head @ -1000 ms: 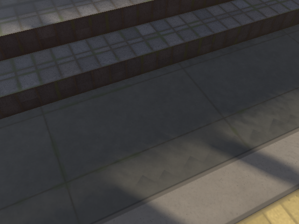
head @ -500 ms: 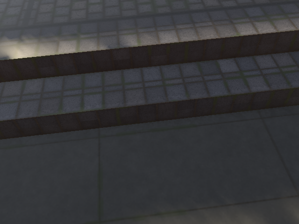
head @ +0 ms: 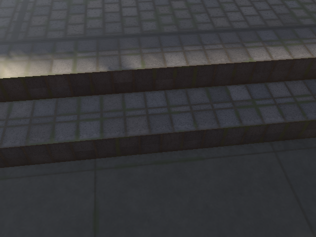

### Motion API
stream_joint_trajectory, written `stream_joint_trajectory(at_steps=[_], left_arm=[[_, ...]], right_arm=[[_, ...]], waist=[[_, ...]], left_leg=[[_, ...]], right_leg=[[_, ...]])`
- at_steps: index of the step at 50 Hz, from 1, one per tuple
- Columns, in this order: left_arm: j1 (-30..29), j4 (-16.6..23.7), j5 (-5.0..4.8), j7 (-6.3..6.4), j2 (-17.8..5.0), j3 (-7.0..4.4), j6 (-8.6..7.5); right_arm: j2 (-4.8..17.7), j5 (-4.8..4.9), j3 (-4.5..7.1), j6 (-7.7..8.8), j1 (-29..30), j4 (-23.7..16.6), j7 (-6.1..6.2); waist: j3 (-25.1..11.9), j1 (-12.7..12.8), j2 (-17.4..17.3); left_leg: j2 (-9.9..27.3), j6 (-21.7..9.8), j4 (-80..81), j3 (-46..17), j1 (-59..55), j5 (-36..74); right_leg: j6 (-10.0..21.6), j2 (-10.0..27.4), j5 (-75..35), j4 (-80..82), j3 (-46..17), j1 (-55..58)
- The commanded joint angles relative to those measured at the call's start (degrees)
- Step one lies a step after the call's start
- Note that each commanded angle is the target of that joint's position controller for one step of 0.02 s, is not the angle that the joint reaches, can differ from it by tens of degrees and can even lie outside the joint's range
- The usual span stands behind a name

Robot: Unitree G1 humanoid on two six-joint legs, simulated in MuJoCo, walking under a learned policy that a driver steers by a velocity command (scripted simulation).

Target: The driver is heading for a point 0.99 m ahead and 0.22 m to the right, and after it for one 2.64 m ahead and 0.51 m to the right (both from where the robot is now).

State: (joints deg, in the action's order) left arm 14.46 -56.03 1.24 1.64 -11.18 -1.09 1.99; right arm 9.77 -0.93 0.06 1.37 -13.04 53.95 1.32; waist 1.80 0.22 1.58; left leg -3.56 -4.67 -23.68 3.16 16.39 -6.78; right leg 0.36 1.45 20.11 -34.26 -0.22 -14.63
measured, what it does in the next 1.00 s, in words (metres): walks ahead: right foot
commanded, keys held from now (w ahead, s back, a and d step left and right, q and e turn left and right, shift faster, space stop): no key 0.66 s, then w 0.34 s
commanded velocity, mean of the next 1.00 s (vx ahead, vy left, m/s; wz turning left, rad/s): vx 0.09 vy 0.00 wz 0.01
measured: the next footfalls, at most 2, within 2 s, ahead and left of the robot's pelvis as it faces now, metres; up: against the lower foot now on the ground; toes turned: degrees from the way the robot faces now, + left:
right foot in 0.04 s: +0.04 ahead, -0.13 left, +0.00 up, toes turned +0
right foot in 1.44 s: +0.47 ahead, -0.06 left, +0.00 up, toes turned -13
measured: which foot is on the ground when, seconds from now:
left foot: down 0.00-1.00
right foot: up 0.00-0.02, down 0.04-0.98, up 1.00-1.00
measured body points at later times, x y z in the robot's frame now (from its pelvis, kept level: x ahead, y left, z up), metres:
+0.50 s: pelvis +0.02 -0.02 +0.01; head +0.02 -0.02 +0.46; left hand +0.01 +0.20 -0.16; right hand +0.02 -0.25 -0.15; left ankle +0.07 +0.07 -0.74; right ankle +0.00 -0.13 -0.74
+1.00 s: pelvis +0.10 +0.01 -0.01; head +0.10 +0.03 +0.44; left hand +0.02 +0.24 -0.17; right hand +0.13 -0.24 -0.15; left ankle +0.10 +0.08 -0.74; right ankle +0.00 -0.12 -0.73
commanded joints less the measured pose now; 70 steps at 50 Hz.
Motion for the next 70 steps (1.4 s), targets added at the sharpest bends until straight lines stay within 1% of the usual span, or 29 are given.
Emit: stream_joint_trajectory(at_steps=[1, 2, 3, 4, 5, 8, 13, 33, 34, 37, 39, 40, 41, 43, 45, 46, 47, 48, 49, 50, 51, 52, 53, 55, 58, 63, 65, 68, 70], left_arm=[[8.2, -1.6, 0.66, 0.28, -2.9, -0.29, -0.15], [8.4, -1.4, 1.06, 0.36, -4.1, -0.24, -0.78], [6.3, -1.8, 0.17, 0.32, -5.8, -0.51, -1.21], [5.0, -2.0, -0.23, 0.15, -4.0, -0.10, -1.80], [4.1, -2.1, -0.37, 0.14, -3.5, 0.13, -2.44], [4.1, -2.8, -0.71, 0.46, -3.6, 0.05, -3.11], [6.7, -4.5, -0.52, 0.51, -2.6, 0.25, -2.86], [9.2, -8.1, -0.63, 0.99, -0.3, 1.04, -2.94], [10.0, -8.4, -0.53, 0.96, -0.1, 1.07, -2.92], [10.6, -7.7, -0.19, 0.68, -2.4, -0.07, -2.33], [13.2, -7.6, -0.35, 0.53, -3.0, -0.55, -2.33], [15.4, -8.1, -0.40, 0.60, -4.1, -1.07, -2.54], [15.4, -8.4, -0.26, 0.67, -5.6, -1.80, -2.78], [14.7, -7.9, 0.09, 0.42, -5.9, -2.36, -3.50], [12.8, -7.5, 0.08, 0.12, -5.9, -2.61, -4.22], [10.9, -7.0, -0.28, 0.03, -5.6, -2.66, -4.46], [9.0, -6.4, -0.50, -0.07, -5.4, -2.72, -4.63], [7.6, -5.6, -0.32, -0.16, -4.5, -2.53, -5.10], [5.5, -3.6, -0.59, -0.79, -1.0, -1.44, -5.89], [5.4, -1.4, 0.10, -1.34, -0.9, -1.55, -6.28], [2.5, -1.0, 1.48, -1.77, -3.9, -2.28, -6.06], [1.2, -0.7, 1.21, -2.39, -2.2, -1.98, -6.33], [1.4, -1.0, 0.66, -2.85, -1.2, -1.81, -6.69], [2.6, -1.5, 0.87, -3.46, -1.3, -2.10, -6.06], [-0.1, -0.5, 0.55, -3.64, -1.3, -2.32, -4.79], [-13.2, 4.9, -0.08, -3.97, 0.2, -1.18, -4.61], [-16.3, 6.4, -0.11, -4.10, 0.0, -0.88, -4.53], [-12.2, 6.0, 0.01, -3.77, -2.6, -1.77, -4.75], [-1.6, 2.9, 0.11, -3.29, -4.9, -3.06, -5.15]], right_arm=[[7.0, 0.50, 1.70, -0.51, 0.8, -1.6, 0.14], [6.5, 0.53, 1.73, -0.70, 0.1, -1.2, 0.06], [5.6, 1.16, 1.89, -1.04, -1.6, -0.9, -0.09], [5.5, 0.93, 1.80, -1.11, -1.8, 0.3, -0.17], [5.3, 0.64, 1.89, -1.02, -2.8, 1.1, -0.22], [5.9, 0.20, 2.02, -0.52, -4.4, 3.1, -0.23], [4.9, 0.45, 1.59, -0.44, -4.4, 5.4, 0.16], [2.6, 0.50, 0.85, -0.76, -6.9, 10.8, 0.91], [2.4, 0.47, 0.79, -0.81, -7.3, 11.1, 0.88], [3.9, 0.19, 1.68, -1.38, -6.9, 10.2, 0.54], [2.4, -0.10, 1.56, -1.12, -4.5, 8.4, -0.04], [0.8, -0.36, 1.31, -0.58, -2.5, 7.2, -0.43], [0.2, -1.04, 1.18, 0.03, -1.0, 6.0, -0.83], [2.3, -1.11, 1.91, 1.27, 0.6, 4.1, -1.46], [2.3, -0.56, 2.21, 2.33, -0.5, 3.2, -2.00], [1.7, -0.12, 2.28, 2.77, -2.9, 3.7, -2.07], [1.1, 0.33, 2.51, 3.06, -8.0, 5.6, -2.01], [2.3, 0.38, 3.25, 3.35, -15.0, 8.0, -1.65], [7.3, -0.41, 4.68, 3.88, -23.0, 9.3, -0.85], [12.1, -0.06, 5.90, 3.20, -29.4, 11.3, -0.85], [8.5, -0.40, 4.91, 2.62, -23.6, 9.9, -0.62], [7.2, -0.47, 4.41, 2.85, -17.8, 7.7, -0.84], [6.6, -0.43, 4.11, 3.23, -14.2, 6.5, -0.91], [4.6, -0.07, 3.18, 4.15, -12.9, 6.4, -0.59], [4.1, 0.01, 2.54, 5.01, -17.5, 8.6, -0.12], [3.3, -0.29, 1.41, 5.47, -17.2, 8.5, 0.21], [4.6, -0.14, 1.44, 5.83, -18.0, 8.9, 0.57], [7.2, 0.20, 2.00, 6.20, -17.1, 9.0, 1.30], [9.0, -0.03, 2.66, 5.51, -15.6, 8.3, 1.78]], waist=[[-0.2, 2.4, -5.3], [1.2, 1.8, -3.6], [4.4, -0.7, 2.2], [4.5, -0.8, 3.8], [3.5, -1.6, 4.1], [1.6, -1.7, 1.6], [2.1, -0.6, -1.1], [2.8, -0.7, -1.1], [1.7, -0.6, -1.2], [4.9, -0.1, 0.5], [9.0, 1.5, 2.7], [9.5, 2.6, 5.7], [10.4, 2.7, 7.9], [9.8, 2.4, 5.7], [9.9, 0.6, 5.5], [9.6, -1.2, 4.9], [8.7, -3.6, 3.7], [6.5, -6.3, 0.7], [3.5, -9.7, -11.7], [1.7, -9.7, -20.4], [5.5, -6.3, -9.8], [7.2, -4.0, -4.8], [6.9, -2.2, -3.1], [5.1, -0.3, -3.4], [4.4, -0.3, -5.1], [6.9, -1.5, -6.3], [7.1, -1.9, -6.6], [3.2, 1.1, -7.4], [-3.0, 5.7, -8.5]], left_leg=[[11.9, -1.1, 12.0, -14.0, 8.8, -21.9], [10.8, 0.7, 10.6, -13.7, 9.5, -21.7], [7.0, 1.6, 9.8, -9.8, 6.0, -16.2], [6.2, 1.7, 6.8, -8.6, -1.3, -9.9], [6.4, 1.4, 5.1, -8.4, -5.9, -6.0], [7.5, 0.9, 5.2, -9.3, -7.4, -3.8], [7.7, 1.3, 6.4, -9.3, -5.0, -4.4], [8.1, 1.5, 5.0, -8.8, -6.7, 0.2], [7.6, 1.4, 5.1, -8.6, -7.0, -4.0], [4.4, -0.4, 1.3, -7.0, -1.1, -24.7], [2.9, -0.6, -3.6, -5.8, 6.5, -27.2], [1.5, 0.1, -9.1, -2.8, 10.1, -21.9], [1.9, 0.4, -14.1, 0.1, 12.6, -15.9], [4.3, 0.2, -18.2, -0.8, 14.9, -15.8], [4.9, -0.2, -13.9, -0.4, 11.1, -16.7], [3.7, -0.3, -9.1, 1.0, 4.6, -14.3], [1.6, -0.3, -4.1, 2.5, -5.3, -11.6], [1.7, -0.5, -1.3, 0.1, -17.1, -10.8], [13.8, -3.3, 9.1, -18.8, -26.3, -22.6], [24.5, -8.5, 16.1, -39.1, -29.2, -29.5], [24.8, -9.0, 15.2, -37.4, -23.3, -29.3], [22.8, -8.2, 15.4, -32.0, -18.7, -25.5], [20.5, -7.0, 16.4, -26.8, -16.3, -19.7], [17.1, -5.1, 17.3, -18.0, -16.2, -8.2], [15.6, -3.7, 15.5, -9.0, -18.8, 11.8], [13.1, -1.7, 16.8, 0.8, -14.4, 22.2], [14.2, -1.5, 16.6, 2.7, -15.1, 27.9], [15.7, -0.4, 7.1, 5.8, -19.8, 51.1], [16.8, -0.3, -8.8, 6.7, -21.1, 58.4]], right_leg=[[1.5, 0.7, -7.4, 9.8, -0.6, 10.9], [2.3, 4.2, -5.2, 13.4, -4.6, 10.4], [3.4, 5.4, 0.7, 15.1, -7.0, 2.0], [3.1, 5.8, 4.2, 18.2, -8.1, -3.8], [2.4, 5.7, 3.8, 19.6, -8.0, -5.9], [1.8, 4.2, -1.6, 18.6, -6.1, -2.5], [2.5, 3.9, -4.6, 17.2, -5.2, 0.9], [2.6, 3.6, -8.8, 16.7, -4.6, 2.1], [2.8, 3.2, -4.5, 17.2, -4.5, 2.4], [5.5, 2.1, 17.0, 16.9, -6.2, -0.6], [8.2, 5.6, 25.1, 20.3, -12.4, 0.1], [10.0, 9.3, 26.7, 23.9, -17.8, 3.1], [12.0, 13.8, 25.9, 26.6, -22.2, 5.0], [13.4, 16.0, 20.4, 27.6, -23.5, 6.5], [12.5, 14.6, 15.4, 25.2, -19.6, 5.2], [11.2, 12.3, 12.8, 23.1, -15.9, 1.9], [9.9, 9.6, 9.9, 19.7, -12.2, -3.3], [8.5, 6.7, 5.5, 13.2, -8.5, -9.9], [5.6, -0.3, 1.5, -5.3, 0.2, -18.4], [4.6, -5.0, 10.6, -20.9, 4.6, -27.6], [5.5, -0.7, 8.7, -29.3, 0.5, -29.3], [5.8, 1.4, 2.7, -30.6, -1.0, -29.0], [5.5, 2.7, -2.1, -29.6, -1.2, -26.8], [4.3, 3.4, -6.3, -27.4, 0.0, -24.4], [3.6, 1.9, -9.1, -26.8, 1.6, -26.9], [3.9, -0.6, -16.7, -11.0, 5.7, -23.8], [5.0, -1.5, -18.0, -4.4, 8.3, -19.7], [8.3, -5.1, -15.7, -1.3, 10.8, -11.7], [11.1, -7.8, -11.9, -0.1, 10.8, -2.0]])
Keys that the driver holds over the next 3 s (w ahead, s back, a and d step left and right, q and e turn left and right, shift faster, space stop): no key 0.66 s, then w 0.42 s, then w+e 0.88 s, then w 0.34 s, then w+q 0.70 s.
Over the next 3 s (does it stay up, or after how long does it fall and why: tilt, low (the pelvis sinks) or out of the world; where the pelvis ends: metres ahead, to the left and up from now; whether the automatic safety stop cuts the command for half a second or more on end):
stays up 1.00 -0.31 0.03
